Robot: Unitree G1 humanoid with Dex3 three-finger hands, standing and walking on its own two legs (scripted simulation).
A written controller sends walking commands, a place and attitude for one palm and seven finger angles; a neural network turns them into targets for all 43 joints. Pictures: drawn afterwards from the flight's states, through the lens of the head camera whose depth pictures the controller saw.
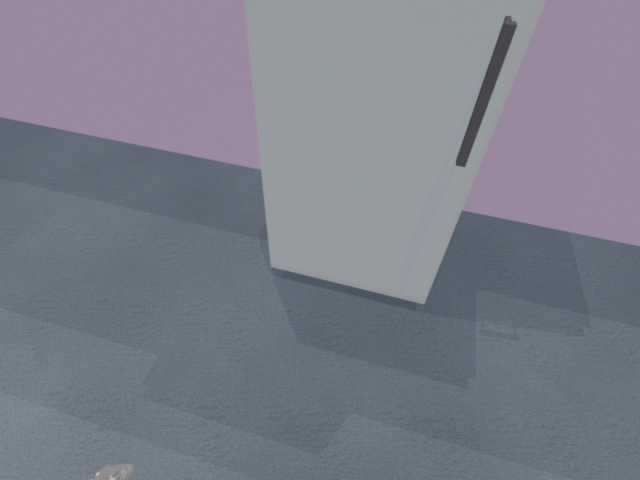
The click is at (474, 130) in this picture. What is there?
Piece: fridge door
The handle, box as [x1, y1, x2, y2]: [456, 16, 516, 166]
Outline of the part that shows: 510,16 505,16 456,159 456,165 465,165 514,32 516,22 512,21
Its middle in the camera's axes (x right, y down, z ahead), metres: +0.34 -0.30 +0.82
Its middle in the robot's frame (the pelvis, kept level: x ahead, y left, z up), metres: +0.84 -0.29 +0.10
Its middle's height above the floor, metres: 0.86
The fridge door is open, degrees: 0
